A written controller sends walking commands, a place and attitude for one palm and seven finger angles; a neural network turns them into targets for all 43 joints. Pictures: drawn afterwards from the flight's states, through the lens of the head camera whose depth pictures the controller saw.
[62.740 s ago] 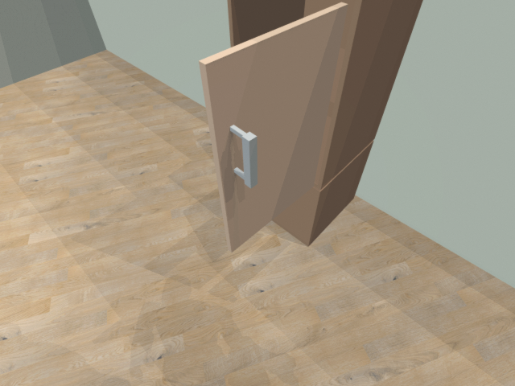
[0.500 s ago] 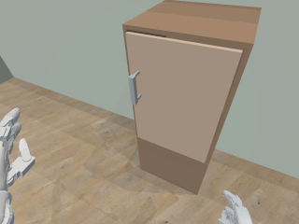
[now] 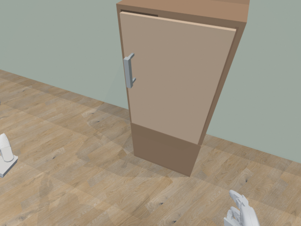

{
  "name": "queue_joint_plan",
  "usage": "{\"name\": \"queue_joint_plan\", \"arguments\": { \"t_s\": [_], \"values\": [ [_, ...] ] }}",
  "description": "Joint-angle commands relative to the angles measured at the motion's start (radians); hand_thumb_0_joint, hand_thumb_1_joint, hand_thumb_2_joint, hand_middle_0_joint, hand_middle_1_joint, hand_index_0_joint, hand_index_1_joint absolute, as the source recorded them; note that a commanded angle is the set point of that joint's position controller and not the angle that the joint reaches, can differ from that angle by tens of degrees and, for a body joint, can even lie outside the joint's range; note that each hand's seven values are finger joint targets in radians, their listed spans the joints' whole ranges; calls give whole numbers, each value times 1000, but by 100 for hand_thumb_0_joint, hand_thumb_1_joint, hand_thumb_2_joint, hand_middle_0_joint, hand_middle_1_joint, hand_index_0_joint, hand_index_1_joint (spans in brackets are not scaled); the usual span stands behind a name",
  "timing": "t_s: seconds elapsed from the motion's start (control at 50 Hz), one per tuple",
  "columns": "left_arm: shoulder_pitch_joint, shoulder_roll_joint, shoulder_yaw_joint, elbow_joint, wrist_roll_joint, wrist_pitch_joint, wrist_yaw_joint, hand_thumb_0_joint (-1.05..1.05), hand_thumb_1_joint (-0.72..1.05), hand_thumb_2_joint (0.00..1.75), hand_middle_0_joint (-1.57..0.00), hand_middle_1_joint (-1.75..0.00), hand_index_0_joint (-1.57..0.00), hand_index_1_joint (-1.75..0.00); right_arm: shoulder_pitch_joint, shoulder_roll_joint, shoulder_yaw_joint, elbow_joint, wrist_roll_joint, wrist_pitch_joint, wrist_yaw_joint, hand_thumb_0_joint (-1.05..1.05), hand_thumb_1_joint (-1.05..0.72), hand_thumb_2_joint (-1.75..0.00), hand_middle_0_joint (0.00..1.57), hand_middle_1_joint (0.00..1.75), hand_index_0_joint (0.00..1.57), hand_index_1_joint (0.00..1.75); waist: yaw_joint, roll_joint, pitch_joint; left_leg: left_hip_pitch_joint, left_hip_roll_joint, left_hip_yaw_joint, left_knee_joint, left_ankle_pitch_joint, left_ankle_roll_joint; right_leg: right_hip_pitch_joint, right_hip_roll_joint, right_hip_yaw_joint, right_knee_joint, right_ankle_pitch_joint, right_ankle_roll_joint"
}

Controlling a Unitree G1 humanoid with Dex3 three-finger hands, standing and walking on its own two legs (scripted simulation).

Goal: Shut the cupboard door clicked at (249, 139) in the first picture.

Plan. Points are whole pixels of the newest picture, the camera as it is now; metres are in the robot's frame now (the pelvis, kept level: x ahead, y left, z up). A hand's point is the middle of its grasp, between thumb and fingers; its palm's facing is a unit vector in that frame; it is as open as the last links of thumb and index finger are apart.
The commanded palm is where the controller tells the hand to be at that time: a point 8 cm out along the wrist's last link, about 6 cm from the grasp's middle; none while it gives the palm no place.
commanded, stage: step back with the hand held close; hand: left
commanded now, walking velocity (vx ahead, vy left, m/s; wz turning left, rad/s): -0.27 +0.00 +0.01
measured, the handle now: (130, 70) +0.69 +0.12 +0.05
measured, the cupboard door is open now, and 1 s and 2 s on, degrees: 0 0 0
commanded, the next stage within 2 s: stop stepping back and stand still in 0.72 s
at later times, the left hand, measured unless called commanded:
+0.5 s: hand out of the picture +0.10 +0.26 +0.18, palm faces +0.51 -0.71 -0.48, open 7.4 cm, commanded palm +0.01 +0.29 +0.19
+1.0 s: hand out of the picture -0.09 +0.27 +0.20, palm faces +0.59 -0.74 -0.33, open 7.4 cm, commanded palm -0.15 +0.29 +0.19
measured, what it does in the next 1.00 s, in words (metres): walks backwards: left foot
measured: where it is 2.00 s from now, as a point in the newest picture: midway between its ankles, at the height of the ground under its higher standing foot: outside the picture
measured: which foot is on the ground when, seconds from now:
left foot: down 0.00-0.60, up 0.62-0.74, down 0.76-1.00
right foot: down 0.00-0.74, up 0.76-1.00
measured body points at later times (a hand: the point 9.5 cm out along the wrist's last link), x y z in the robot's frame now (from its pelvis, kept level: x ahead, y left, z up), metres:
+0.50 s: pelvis -0.10 -0.02 -0.02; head -0.09 -0.01 +0.43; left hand +0.07 +0.29 +0.20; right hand +0.07 -0.26 -0.09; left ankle +0.04 +0.11 -0.72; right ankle +0.06 -0.15 -0.72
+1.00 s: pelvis -0.26 -0.02 +0.00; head -0.28 +0.00 +0.45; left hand -0.13 +0.30 +0.21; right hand -0.05 -0.19 -0.06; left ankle -0.11 +0.12 -0.72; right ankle -0.31 -0.14 -0.71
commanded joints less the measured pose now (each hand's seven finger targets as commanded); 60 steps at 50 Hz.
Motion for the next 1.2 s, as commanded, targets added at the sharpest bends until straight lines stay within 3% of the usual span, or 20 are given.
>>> {"name": "queue_joint_plan", "arguments": {
  "t_s": [0.0, 0.3, 0.48, 0.52, 0.56, 0.58, 0.66, 0.7, 0.72, 0.74, 0.76, 0.82, 0.94, 0.96, 0.98, 1.0, 1.04, 1.06, 1.14, 1.18],
  "values": [
    [-86, 172, 111, -225, 17, -97, 32, 0, 90, 90, -20, -30, -20, -30, -86, -142, -51, -144, 2, -76, -14, 0, -90, -90, 20, 30, 20, 30, -2, 43, -39, -409, 85, -98, -239, -421, 54, 309, 25, 55, 9, -30, -41],
    [-75, 194, 132, -222, 5, -143, 53, 0, 90, 90, -20, -30, -20, -30, -50, -128, -53, -97, -9, -117, 6, 0, -90, -90, 20, 30, 20, 30, -11, -40, -44, -278, 30, -82, -95, -376, 17, 53, -23, 153, -138, -271, -81],
    [-40, 245, 232, -298, 13, -166, 40, 0, 90, 90, -20, -30, -20, -30, -102, -131, -74, -113, -4, -141, 3, 0, -90, -90, 20, 30, 20, 30, 13, 203, -128, -551, 237, -189, -287, -533, 94, 332, 122, 25, 342, -90, -36],
    [21, 256, 262, -256, 7, -163, 35, 0, 90, 90, -20, -30, -20, -30, -104, -124, -82, -117, 2, -154, 8, 0, -90, -90, 20, 30, 20, 30, 14, 85, -98, -498, 163, -79, -109, -491, 58, 221, 69, 169, 206, -63, -83],
    [66, 240, 228, -185, -8, -142, 40, 0, 90, 90, -20, -30, -20, -30, -90, -82, -86, -93, -8, -144, 25, 0, -90, -90, 20, 30, 20, 30, -1, -157, -49, -227, 16, 14, 269, -349, -45, -191, -187, 555, -206, -225, -205],
    [29, 241, 195, -222, -6, -111, 47, 0, 90, 90, -20, -30, -20, -30, -89, -65, -83, -49, -16, -117, 46, 0, -90, -90, 20, 30, 20, 30, 11, -279, -88, -131, -5, 6, 495, -292, -73, -245, -278, 618, -319, -244, -257],
    [-167, 229, 139, -309, 1, -101, 40, 0, 90, 90, -20, -30, -20, -30, -76, -70, -55, -50, -21, -96, 30, 0, -90, -90, 20, 30, 20, 30, -21, -302, -14, 97, 10, -39, 277, -235, -38, -360, -132, 339, -258, -108, -164],
    [-249, 200, 89, -308, -4, -123, 30, 0, 90, 90, -20, -30, -20, -30, -58, -107, -49, -34, -15, -101, 9, 0, -90, -90, 20, 30, 20, 30, -46, -2, 23, 135, 44, -32, -118, -199, -14, -371, -19, 220, -60, -216, -76],
    [-294, 184, 93, -350, -1, -147, 36, 0, 90, 90, -20, -30, -20, -30, -65, -152, -57, -52, -16, -123, -2, 0, -90, -90, 20, 30, 20, 30, -37, 324, 12, -81, 286, -281, -360, -322, 73, -247, 108, 104, 260, -276, -28],
    [-318, 200, 112, -357, 15, -151, 56, 0, 90, 90, -20, -30, -20, -30, -93, -122, -62, -54, -25, -148, -20, 0, -90, -90, 20, 30, 20, 30, -19, 375, -36, -241, 452, -399, -447, -313, 151, -99, 148, 41, 619, -318, -3],
    [-265, 225, 158, -334, -6, -166, 52, 0, 90, 90, -20, -30, -20, -30, -77, -92, -91, -33, -17, -169, -12, 0, -90, -90, 20, 30, 20, 30, -6, 257, -170, -164, 448, -300, -397, -293, 144, -62, 147, 68, 780, -315, -11],
    [-156, 135, 103, -332, -34, -130, 29, 0, 90, 90, -20, -30, -20, -30, -90, -109, -106, -44, -10, -182, 43, 0, -90, -90, 20, 30, 20, 30, 13, 182, -131, -93, 384, -132, -316, -216, 114, -74, 105, -5, 694, -310, -13],
    [-151, 152, 80, -246, -25, -45, 34, 0, 90, 90, -20, -30, -20, -30, -99, -103, -48, -75, -18, -154, 46, 0, -90, -90, 20, 30, 20, 30, 14, 230, -64, -153, 242, 27, -369, -502, -62, 241, 148, -197, 53, -363, -85],
    [-163, 170, 76, -266, -21, -39, 28, 0, 90, 90, -20, -30, -20, -30, -99, -83, -43, -79, -18, -138, 46, 0, -90, -90, 20, 30, 20, 30, 16, 80, -46, -135, 146, 110, -151, -425, -88, 203, 78, -91, -156, -380, -132],
    [-182, 238, 114, -290, -20, -36, 28, 0, 90, 90, -20, -30, -20, -30, -104, -65, -43, -73, -15, -122, 47, 0, -90, -90, 20, 30, 20, 30, 20, -204, -14, -145, 52, 131, 253, -277, -91, 36, -118, 266, -352, -508, -237],
    [-245, 336, 169, -351, -20, -55, 34, 0, 90, 90, -20, -30, -20, -30, -107, -92, -38, -48, -19, -117, 40, 0, -90, -90, 20, 30, 20, 30, 14, -287, -23, -212, 30, 15, 547, -157, -72, -86, -307, 479, -449, -454, -318],
    [-215, 286, 144, -282, -20, -49, 34, 0, 90, 90, -20, -30, -20, -30, -93, -82, -23, -44, -16, -106, 32, 0, -90, -90, 20, 30, 20, 30, 13, -214, -67, -277, 37, -48, 648, -139, -74, -72, -266, 461, -416, -625, -292],
    [-155, 195, 84, -225, -22, -41, 36, 0, 90, 90, -20, -30, -20, -30, -103, -80, -20, -55, -22, -102, 19, 0, -90, -90, 20, 30, 20, 30, -5, -127, 39, -287, 78, -65, 521, -91, -55, -54, -227, 367, -376, -490, -269],
    [-148, 188, 73, -155, -4, -52, 60, 0, 90, 90, -20, -30, -20, -30, -85, -88, -20, -28, -22, -103, -15, 0, -90, -90, 20, 30, 20, 30, -20, -144, 6, 24, 53, 63, 9, -132, -22, -71, -136, 137, -258, -490, -206],
    [-196, 178, 56, -176, -8, -59, 62, 0, 90, 90, -20, -30, -20, -30, -45, -116, -30, -31, -17, -121, -30, 0, -90, -90, 20, 30, 20, 30, -35, -4, -25, 133, 65, 26, -204, -179, 1, -41, -53, 58, -35, -409, -159]
  ]
}}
